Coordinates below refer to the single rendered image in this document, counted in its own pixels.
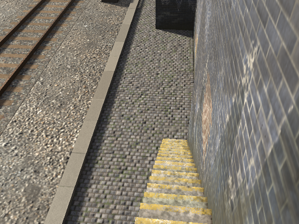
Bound stairs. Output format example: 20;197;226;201
135;138;213;224

